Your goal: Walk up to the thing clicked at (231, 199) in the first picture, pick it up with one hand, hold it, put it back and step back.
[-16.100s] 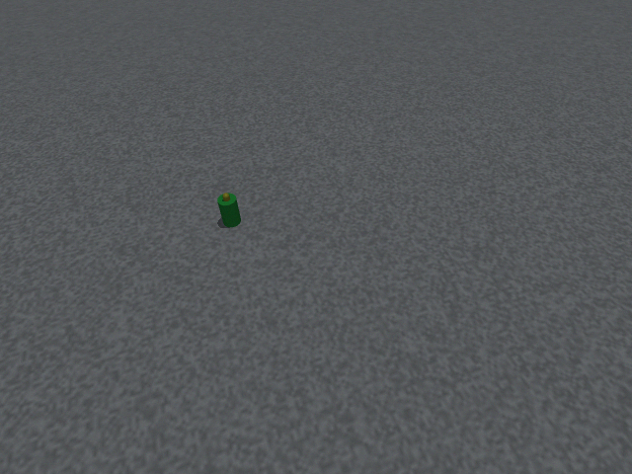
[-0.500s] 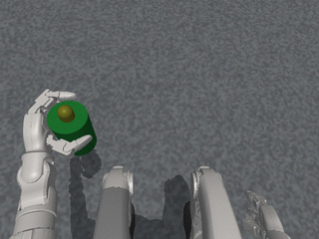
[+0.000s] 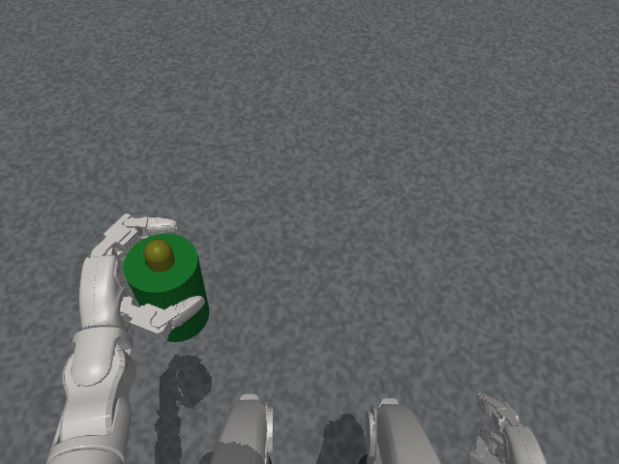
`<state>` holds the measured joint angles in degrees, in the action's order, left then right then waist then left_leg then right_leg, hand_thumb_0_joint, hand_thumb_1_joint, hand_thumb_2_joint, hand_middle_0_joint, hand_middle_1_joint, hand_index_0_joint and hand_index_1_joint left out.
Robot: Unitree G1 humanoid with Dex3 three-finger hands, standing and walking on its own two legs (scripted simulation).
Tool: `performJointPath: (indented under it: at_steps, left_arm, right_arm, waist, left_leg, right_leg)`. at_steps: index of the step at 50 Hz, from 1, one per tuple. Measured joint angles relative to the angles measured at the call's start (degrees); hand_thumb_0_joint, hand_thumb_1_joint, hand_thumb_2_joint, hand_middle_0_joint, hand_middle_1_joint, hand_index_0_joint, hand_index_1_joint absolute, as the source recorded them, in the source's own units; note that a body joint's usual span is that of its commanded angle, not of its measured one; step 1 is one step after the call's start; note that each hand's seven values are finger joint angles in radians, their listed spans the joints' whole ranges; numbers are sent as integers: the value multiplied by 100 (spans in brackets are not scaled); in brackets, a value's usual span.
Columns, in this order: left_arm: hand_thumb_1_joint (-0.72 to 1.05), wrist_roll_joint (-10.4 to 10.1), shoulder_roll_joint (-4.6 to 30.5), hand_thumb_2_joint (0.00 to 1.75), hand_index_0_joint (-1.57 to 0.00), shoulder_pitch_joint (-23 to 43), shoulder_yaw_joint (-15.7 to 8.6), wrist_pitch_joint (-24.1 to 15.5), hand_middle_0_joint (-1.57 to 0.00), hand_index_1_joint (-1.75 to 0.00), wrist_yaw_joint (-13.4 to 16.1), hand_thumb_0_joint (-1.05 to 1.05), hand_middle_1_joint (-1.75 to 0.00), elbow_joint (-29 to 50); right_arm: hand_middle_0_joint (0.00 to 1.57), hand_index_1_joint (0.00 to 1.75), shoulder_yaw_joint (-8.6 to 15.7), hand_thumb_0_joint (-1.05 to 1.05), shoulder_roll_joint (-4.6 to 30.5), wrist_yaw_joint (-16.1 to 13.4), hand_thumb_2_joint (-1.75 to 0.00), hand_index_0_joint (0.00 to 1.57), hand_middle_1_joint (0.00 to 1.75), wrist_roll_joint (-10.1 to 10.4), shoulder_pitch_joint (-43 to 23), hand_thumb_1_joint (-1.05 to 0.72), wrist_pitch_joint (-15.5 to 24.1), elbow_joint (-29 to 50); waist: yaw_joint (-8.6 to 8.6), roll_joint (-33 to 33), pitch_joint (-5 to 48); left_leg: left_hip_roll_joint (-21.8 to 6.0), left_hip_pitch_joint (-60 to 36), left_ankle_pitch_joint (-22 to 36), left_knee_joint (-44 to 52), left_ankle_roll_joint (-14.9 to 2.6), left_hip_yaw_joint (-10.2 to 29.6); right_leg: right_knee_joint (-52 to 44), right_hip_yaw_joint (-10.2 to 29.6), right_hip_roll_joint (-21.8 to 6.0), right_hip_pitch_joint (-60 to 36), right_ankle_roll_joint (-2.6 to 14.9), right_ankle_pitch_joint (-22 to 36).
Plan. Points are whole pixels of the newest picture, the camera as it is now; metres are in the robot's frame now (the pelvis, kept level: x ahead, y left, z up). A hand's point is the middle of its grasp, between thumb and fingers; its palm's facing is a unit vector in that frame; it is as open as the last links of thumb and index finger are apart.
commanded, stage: lift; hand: left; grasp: from the side
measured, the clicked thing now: (169, 284) +0.35 +0.19 +0.01
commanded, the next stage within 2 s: hold in 1.02 s
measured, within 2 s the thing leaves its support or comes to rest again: neither
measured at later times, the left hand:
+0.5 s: hand (153, 243) +0.35 +0.18 +0.11, palm faces +0.13 -0.99 -0.04, open 11.1 cm
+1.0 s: hand (154, 219) +0.36 +0.17 +0.14, palm faces +0.12 -0.99 -0.03, open 11.1 cm
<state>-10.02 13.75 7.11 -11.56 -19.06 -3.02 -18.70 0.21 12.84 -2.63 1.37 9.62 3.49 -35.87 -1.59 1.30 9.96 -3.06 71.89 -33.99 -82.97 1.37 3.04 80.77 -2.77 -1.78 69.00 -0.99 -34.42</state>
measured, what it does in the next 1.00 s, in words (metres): rises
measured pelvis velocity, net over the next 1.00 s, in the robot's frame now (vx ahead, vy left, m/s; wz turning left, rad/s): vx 0.03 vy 0.00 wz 0.01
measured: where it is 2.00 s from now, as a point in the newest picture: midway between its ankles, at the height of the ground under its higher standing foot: outside the picture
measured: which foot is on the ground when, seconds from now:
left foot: down 0.00-1.00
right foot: down 0.00-1.00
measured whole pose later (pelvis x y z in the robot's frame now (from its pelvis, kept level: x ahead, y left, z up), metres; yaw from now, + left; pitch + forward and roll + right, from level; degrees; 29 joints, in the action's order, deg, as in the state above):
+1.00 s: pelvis +0.03 +0.00 +0.10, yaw +1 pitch +10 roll -1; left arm -8.8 10.7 6.8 -8.1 -19.7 -1.8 -23.7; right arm 0.1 12.2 -2.7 -0.1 13.1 1.8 -38.2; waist -1.4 0.8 3.1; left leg -2.9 38.5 -25.5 -54.4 1.3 0.7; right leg 52.6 -2.0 -1.7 36.4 -1.2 -25.6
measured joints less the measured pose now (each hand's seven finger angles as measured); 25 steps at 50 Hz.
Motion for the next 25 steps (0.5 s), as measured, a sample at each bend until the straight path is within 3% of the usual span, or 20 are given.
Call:
performJointPath:
  at_steps: [8, 25]
  left_arm:
    - [-49, 37, -24, 108, -64, 5, 114, 18, -70, -98, -73, 3, -100, -168]
    - [-49, 105, -209, 108, -64, -120, 313, -7, -70, -98, 149, 3, -100, -189]
  right_arm:
    - [21, 30, 15, 1, 24, 55, -90, 20, 30, -13, 154, -89, -28, -43]
    - [21, 30, -60, 1, -86, 0, -90, 20, 30, -94, 316, -91, -72, -137]
  waist:
    - [-18, -5, -175]
    - [11, -35, -428]
  left_leg:
    - [-7, -895, 217, 766, -7, -59]
    - [7, -2214, 570, 1916, -26, -152]
  right_leg:
    - [-775, 10, 9, -883, -8, 236]
    - [-1929, 37, 5, -2183, -31, 607]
